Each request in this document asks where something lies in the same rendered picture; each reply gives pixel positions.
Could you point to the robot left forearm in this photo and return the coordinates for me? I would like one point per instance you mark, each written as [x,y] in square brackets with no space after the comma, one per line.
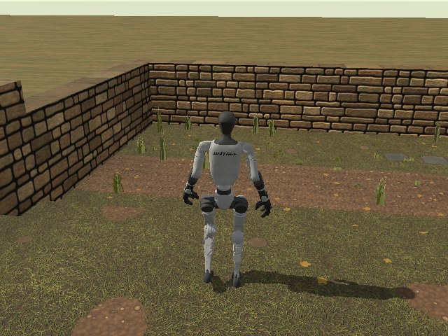
[190,183]

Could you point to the robot right thigh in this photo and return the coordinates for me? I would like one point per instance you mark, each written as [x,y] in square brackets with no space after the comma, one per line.
[240,209]

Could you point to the robot right upper arm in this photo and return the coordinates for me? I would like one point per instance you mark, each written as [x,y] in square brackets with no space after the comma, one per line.
[247,149]

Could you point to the robot left upper arm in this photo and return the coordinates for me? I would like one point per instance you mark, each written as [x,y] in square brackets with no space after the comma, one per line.
[203,147]

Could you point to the robot left foot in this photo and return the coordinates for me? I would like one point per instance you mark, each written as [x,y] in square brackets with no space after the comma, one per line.
[207,276]

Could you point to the robot left hand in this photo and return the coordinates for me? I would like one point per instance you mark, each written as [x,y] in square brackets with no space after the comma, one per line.
[186,195]

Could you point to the robot right hand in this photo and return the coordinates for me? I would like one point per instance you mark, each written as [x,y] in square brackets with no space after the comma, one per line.
[267,207]

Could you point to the robot right forearm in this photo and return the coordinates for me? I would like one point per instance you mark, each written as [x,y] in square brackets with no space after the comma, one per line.
[260,187]

